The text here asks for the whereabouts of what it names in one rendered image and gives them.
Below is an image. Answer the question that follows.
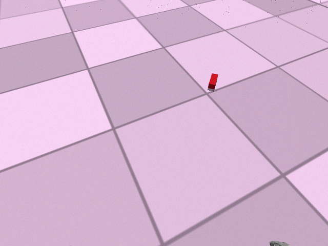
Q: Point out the carton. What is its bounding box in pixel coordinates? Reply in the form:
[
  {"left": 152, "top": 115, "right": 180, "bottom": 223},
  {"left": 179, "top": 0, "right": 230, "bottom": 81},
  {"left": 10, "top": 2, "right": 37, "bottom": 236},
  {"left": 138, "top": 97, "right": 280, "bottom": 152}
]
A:
[{"left": 208, "top": 73, "right": 218, "bottom": 89}]

